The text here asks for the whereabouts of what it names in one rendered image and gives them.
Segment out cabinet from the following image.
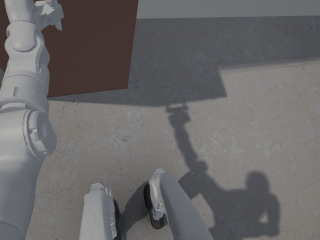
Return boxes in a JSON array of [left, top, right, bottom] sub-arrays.
[[0, 0, 139, 98]]

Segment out robot left forearm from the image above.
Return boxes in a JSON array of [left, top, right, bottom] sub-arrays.
[[0, 21, 50, 117]]

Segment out left robot shin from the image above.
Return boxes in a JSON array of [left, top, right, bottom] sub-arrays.
[[83, 183, 117, 237]]

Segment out robot left thigh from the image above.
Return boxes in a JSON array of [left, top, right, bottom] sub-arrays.
[[79, 187, 115, 240]]

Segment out left robot upper arm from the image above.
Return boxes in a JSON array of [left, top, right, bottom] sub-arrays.
[[0, 109, 57, 240]]

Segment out robot left hand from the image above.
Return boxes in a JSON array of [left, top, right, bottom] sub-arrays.
[[4, 0, 64, 31]]

